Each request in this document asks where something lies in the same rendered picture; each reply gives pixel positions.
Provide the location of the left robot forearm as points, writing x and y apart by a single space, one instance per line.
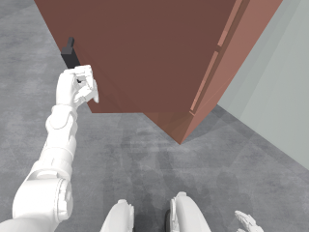
59 148

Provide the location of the left robot hand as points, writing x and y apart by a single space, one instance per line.
70 92

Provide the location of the right robot hand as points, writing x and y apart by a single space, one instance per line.
248 222

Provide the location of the left robot thigh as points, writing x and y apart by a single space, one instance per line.
119 219

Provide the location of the robot left upper arm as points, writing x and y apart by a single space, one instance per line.
40 206

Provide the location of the handle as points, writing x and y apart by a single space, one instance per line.
69 56

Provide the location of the cupboard door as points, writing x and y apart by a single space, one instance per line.
147 56

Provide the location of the robot right shin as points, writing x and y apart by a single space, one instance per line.
174 226

